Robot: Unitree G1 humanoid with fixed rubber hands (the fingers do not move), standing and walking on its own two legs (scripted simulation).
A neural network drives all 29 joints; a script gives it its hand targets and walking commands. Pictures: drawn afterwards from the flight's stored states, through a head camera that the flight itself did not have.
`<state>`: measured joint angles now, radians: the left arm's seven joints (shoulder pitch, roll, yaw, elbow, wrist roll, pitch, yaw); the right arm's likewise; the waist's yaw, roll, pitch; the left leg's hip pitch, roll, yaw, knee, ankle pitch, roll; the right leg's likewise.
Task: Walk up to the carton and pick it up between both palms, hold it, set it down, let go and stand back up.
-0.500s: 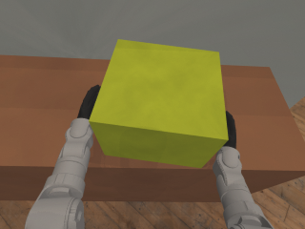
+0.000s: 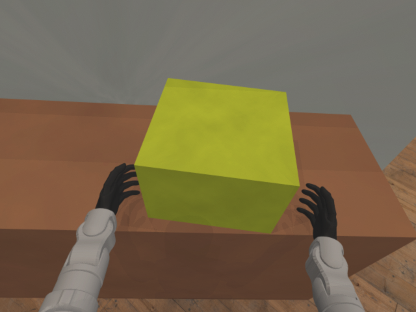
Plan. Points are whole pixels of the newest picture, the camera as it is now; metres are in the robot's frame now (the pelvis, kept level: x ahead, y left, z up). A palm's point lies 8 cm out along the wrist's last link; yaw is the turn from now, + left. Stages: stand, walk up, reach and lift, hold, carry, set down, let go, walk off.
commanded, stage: set down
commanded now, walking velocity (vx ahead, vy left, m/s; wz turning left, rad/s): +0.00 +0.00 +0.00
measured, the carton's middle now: (217, 153) +0.47 +0.00 +0.03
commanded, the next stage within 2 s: none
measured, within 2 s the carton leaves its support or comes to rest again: neither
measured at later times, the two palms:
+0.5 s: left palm (91, 224) +0.28 +0.23 +0.03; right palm (342, 256) +0.24 -0.22 +0.04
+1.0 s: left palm (74, 256) +0.22 +0.24 +0.03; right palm (364, 293) +0.18 -0.22 +0.05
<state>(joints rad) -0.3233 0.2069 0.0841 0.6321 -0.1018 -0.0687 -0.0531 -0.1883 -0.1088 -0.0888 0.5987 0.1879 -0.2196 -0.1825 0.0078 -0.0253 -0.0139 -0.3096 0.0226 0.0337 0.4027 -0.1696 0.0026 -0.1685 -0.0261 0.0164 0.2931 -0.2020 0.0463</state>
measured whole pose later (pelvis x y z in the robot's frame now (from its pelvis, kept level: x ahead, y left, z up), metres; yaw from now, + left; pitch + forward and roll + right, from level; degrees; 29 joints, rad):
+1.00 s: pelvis -0.03 +0.00 +0.00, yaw +0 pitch -4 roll -1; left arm 0.09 0.29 0.09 0.13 -0.21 0.15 -0.06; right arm 0.29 -0.12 -0.07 -0.11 0.20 0.16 -0.19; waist 0.01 -0.03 0.05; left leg -0.17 0.02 0.03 0.40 -0.16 0.00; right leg -0.06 -0.03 0.02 0.34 -0.21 0.04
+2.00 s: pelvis -0.01 -0.01 +0.00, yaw +0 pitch -5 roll -1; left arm 0.22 0.29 0.06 0.09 -0.22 0.20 -0.07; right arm 0.41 -0.12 -0.07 -0.07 0.20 0.20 -0.10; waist 0.01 -0.03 0.10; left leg -0.13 0.02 0.04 0.40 -0.18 0.00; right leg -0.02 -0.03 0.02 0.34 -0.23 0.04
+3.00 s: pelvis -0.01 -0.01 +0.00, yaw +0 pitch -5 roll -1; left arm 0.24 0.27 -0.03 0.30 -0.06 0.22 0.02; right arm 0.25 -0.13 -0.07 0.52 0.07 -0.06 0.06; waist 0.01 -0.02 0.13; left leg -0.13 0.02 0.04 0.40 -0.18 0.00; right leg -0.02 -0.03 0.02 0.34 -0.24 0.04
